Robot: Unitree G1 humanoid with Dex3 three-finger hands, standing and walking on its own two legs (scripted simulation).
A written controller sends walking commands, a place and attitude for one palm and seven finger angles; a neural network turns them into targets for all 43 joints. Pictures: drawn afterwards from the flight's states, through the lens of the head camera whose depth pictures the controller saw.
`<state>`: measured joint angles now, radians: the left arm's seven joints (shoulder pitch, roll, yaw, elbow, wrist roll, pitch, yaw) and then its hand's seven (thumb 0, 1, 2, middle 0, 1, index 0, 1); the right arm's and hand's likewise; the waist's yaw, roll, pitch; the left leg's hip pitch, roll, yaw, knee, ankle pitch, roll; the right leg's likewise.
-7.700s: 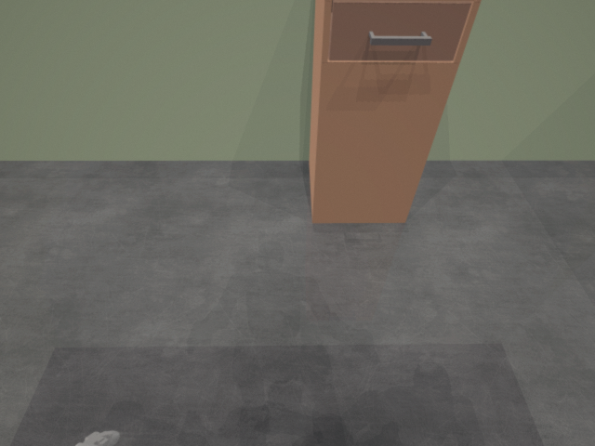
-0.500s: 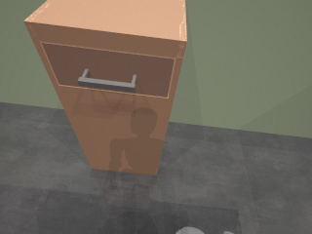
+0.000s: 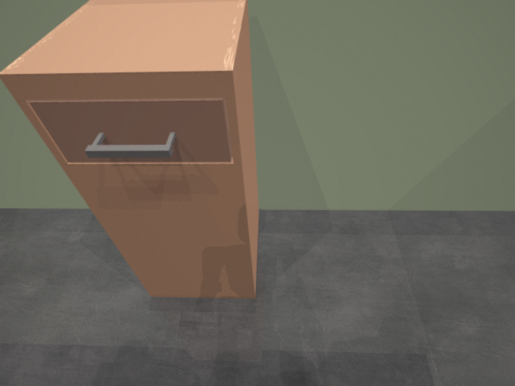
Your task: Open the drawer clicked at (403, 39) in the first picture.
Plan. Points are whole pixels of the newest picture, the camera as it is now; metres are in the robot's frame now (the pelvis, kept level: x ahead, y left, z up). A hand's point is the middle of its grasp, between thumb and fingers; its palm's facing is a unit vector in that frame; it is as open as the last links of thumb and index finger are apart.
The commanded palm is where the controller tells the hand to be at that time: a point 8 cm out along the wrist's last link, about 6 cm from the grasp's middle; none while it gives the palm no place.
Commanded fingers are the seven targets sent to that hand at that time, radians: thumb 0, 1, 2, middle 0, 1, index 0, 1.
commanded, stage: come to a stop and stand still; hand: left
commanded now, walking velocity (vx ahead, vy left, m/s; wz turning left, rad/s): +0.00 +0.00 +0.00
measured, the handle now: (132, 144) +0.56 +0.28 +0.07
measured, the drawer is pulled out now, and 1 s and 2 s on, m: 0.00 0.00 0.00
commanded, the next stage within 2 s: look again from close up in 0.40 s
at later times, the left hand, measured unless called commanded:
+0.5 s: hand out of the picture -0.02 +0.14 -0.17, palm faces +0.06 -0.99 -0.15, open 7.3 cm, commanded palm none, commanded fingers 0.00 0.90 0.90 -0.20 -0.30 -0.20 -0.30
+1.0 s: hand out of the picture +0.04 +0.24 -0.17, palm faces +0.02 -0.97 -0.23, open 7.4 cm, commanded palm none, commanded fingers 0.00 0.90 0.90 -0.20 -0.30 -0.20 -0.30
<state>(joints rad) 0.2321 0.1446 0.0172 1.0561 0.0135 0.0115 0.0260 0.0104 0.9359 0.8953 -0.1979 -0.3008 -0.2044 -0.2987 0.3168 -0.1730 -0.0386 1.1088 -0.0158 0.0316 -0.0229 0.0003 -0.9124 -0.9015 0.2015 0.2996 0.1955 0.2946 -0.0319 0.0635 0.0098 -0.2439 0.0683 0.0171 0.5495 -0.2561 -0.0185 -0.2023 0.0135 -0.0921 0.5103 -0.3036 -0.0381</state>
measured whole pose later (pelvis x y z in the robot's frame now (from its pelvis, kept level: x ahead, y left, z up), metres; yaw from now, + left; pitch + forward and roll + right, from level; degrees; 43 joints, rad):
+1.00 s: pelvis -0.01 +0.05 +0.00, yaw +0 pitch -2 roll -1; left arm 0.26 0.20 0.00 1.01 0.02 0.00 0.03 0.01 0.91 0.90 -0.19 -0.30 -0.20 -0.30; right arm 0.25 -0.18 0.00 1.03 -0.02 0.00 -0.02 0.00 -0.92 -0.90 0.20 0.30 0.20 0.30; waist 0.00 0.00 -0.01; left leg -0.20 0.00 0.05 0.53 -0.29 0.03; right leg -0.16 -0.05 -0.06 0.49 -0.28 0.03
